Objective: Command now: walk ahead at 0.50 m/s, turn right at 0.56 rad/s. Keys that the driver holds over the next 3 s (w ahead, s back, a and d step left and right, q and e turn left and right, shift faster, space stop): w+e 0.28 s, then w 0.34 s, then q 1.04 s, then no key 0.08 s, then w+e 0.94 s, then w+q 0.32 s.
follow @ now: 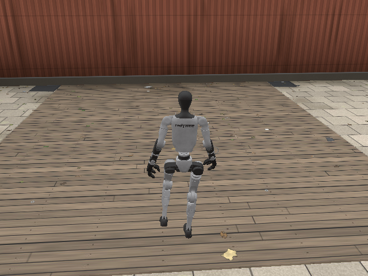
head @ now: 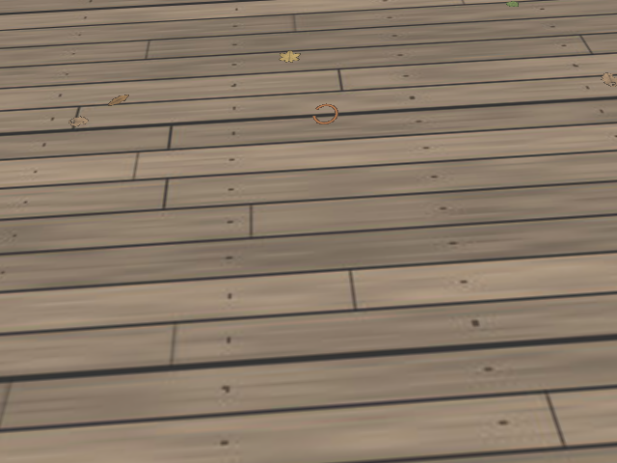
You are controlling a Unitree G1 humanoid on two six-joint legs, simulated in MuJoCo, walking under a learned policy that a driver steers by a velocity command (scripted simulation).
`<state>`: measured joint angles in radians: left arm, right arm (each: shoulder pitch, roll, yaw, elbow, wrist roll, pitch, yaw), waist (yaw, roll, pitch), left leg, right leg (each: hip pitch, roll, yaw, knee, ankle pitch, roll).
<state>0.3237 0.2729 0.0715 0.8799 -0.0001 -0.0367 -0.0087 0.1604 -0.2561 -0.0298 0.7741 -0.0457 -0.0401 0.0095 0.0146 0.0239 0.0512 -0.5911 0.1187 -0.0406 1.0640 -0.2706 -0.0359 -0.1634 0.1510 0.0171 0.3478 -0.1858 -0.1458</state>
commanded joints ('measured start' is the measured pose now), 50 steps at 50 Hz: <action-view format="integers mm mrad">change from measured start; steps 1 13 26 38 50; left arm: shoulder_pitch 37 53 -63 -48 -153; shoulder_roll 147 201 64 94 61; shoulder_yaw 33 44 -15 -32 -24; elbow -52 -77 -129 -98 -125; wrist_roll -2 19 44 61 25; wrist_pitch -22 -21 11 -52 -17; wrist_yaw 2 20 -33 5 48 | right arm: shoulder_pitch -12 -25 177 268 216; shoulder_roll -74 -149 -116 -124 -39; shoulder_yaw -16 -24 -30 -29 -53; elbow -60 -97 31 123 51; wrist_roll -1 22 32 57 20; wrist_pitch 13 -28 -71 -42 92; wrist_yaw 4 -3 2 -5 -2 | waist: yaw -6 -35 -9 50 -66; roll -54 -101 74 14 -149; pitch -9 -78 -31 -133 -104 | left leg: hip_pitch -49 306 481 440 134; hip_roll -13 -148 114 -17 -80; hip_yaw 46 32 -123 -9 49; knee -117 -552 -907 -484 1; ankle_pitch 109 114 287 628 -73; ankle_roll -29 53 232 113 19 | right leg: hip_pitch -3 94 -457 92 -85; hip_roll -244 -247 -166 -185 -451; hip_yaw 240 346 76 -19 -41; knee -151 131 671 74 -77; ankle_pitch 328 604 -57 323 434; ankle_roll -123 -11 108 73 -71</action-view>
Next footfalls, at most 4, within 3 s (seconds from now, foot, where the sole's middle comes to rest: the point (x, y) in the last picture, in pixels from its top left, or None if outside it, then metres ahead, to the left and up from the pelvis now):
0.28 left None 0.35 0.12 -0.78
0.76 right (404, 438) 0.52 -0.15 -0.78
1.24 left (302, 445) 0.51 0.07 -0.78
1.70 right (391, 438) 0.52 -0.12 -0.78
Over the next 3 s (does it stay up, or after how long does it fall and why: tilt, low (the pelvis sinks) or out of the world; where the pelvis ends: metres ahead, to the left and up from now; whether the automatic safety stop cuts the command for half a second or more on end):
stays up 0.93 -0.05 -0.01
